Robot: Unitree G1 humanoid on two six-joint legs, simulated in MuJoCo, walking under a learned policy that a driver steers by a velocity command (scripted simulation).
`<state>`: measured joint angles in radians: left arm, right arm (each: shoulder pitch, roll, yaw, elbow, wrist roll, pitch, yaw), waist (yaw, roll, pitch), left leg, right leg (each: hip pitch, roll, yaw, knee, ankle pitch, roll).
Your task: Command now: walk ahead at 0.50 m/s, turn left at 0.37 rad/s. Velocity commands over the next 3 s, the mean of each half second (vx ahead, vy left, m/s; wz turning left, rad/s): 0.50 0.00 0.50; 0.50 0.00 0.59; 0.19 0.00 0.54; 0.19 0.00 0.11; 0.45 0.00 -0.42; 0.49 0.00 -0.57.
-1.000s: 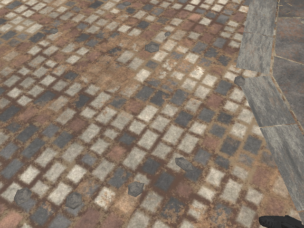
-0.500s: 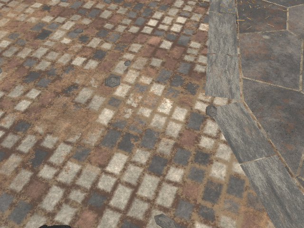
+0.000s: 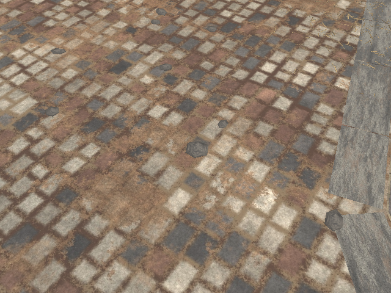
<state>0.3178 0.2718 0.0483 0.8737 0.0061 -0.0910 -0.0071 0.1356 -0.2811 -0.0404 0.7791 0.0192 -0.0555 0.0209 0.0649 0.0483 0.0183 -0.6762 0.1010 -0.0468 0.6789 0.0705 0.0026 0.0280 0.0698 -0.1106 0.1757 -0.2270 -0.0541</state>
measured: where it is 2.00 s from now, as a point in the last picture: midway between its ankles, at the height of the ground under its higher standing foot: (149, 220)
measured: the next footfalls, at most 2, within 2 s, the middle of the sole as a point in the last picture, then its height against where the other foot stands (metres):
left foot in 0.16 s outside the picture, level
right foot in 0.64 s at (221, 267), level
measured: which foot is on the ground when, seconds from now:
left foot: up 0.00-0.14, down 0.16-0.64, up 0.66-1.00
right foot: down 0.00-0.18, up 0.20-0.62, down 0.64-1.00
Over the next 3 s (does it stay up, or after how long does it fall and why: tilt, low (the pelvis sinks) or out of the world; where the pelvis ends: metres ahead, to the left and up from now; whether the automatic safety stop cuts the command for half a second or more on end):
stays up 1.20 0.64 0.00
